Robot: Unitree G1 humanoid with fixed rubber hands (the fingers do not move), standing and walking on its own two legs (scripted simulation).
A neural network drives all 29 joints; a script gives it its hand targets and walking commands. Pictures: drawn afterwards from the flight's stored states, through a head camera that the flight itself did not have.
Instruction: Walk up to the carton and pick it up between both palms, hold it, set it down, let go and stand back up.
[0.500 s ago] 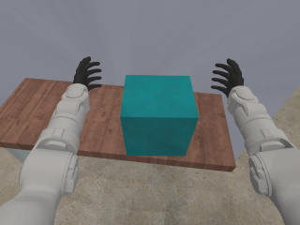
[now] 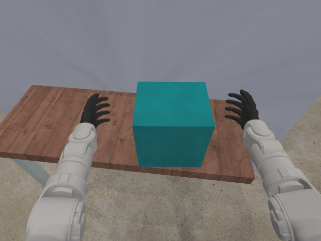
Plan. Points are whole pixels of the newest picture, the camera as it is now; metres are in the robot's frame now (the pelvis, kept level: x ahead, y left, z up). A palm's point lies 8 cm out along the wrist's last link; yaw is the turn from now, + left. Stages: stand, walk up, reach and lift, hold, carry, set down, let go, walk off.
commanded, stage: set down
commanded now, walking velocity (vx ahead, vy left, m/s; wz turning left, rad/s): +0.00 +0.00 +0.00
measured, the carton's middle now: (170, 126) +0.47 -0.01 -0.02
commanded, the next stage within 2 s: none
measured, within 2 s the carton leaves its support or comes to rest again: neither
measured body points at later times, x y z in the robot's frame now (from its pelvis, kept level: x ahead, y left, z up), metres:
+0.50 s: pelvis +0.00 +0.00 +0.00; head +0.00 +0.01 +0.45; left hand +0.34 +0.21 +0.01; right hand +0.34 -0.21 +0.01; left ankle +0.01 +0.12 -0.74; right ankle +0.02 -0.08 -0.74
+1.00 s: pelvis +0.02 +0.00 +0.00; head +0.03 +0.01 +0.45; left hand +0.27 +0.21 -0.04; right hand +0.27 -0.22 -0.04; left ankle +0.01 +0.12 -0.74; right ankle +0.02 -0.08 -0.74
